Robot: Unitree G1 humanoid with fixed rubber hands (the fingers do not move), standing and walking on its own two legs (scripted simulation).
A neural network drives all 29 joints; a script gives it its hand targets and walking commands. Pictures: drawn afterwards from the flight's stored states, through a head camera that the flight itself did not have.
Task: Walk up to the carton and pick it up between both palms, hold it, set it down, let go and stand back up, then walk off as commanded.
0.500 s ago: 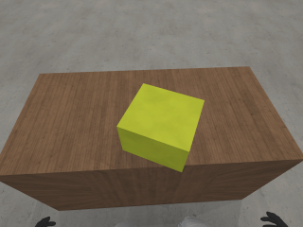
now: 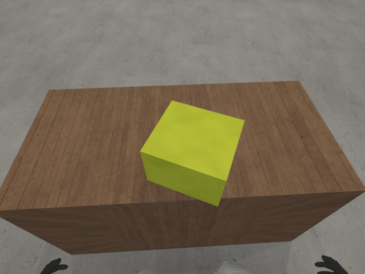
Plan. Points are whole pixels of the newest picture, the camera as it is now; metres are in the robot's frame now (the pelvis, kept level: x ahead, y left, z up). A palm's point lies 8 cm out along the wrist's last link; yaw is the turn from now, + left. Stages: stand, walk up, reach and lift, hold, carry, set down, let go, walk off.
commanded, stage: walk up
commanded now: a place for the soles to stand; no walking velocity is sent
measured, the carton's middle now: (194, 151) +0.45 -0.02 -0.07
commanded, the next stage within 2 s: reach and lift in 0.40 s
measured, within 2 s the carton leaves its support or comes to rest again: neither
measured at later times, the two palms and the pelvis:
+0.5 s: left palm out of the picture +0.10 +0.32 -0.09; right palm out of the picture +0.11 -0.33 -0.08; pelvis -0.01 +0.00 -0.01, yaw -1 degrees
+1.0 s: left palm (76, 243) +0.19 +0.25 -0.06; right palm out of the picture +0.12 -0.28 -0.07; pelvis +0.00 -0.03 +0.01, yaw -2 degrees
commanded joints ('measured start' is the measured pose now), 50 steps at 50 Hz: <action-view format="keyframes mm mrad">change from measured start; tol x8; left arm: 1 -110 186 43 -36 -16 -11 6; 20 -114 177 44 -38 -16 -9 6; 21 -341 85 -10 -251 7 222 43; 26 -329 64 2 -330 34 334 60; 36 -159 136 76 -352 26 313 -7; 50 -161 176 113 -402 -45 215 -61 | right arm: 1 -11 -234 -61 -30 -13 -15 -10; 20 -12 -234 -66 -32 -14 -17 -9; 21 -325 -105 -241 16 -147 -182 51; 27 -258 -117 -243 42 -151 -196 90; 35 -51 -3 -133 -86 -52 -198 -6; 50 64 156 -71 -408 -19 -263 -101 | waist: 1 13 -6 -86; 20 17 -3 -68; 23 -60 193 13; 32 -19 -103 -141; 50 25 -117 -155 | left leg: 1 -143 102 -209 -198 120 78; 20 -158 122 -250 -228 96 87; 21 -303 104 80 -195 -216 -30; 23 -570 158 68 -273 -343 19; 24 -584 156 73 -259 -280 17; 32 -72 22 102 -169 108 -12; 50 26 -23 128 -270 137 24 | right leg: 1 81 -70 116 -189 3 -97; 20 73 -52 108 -164 -20 -91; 21 75 100 -49 -30 -136 -47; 24 347 140 -101 116 44 -38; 31 211 73 27 -167 148 -52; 39 365 40 70 -230 377 1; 50 337 19 106 -320 248 19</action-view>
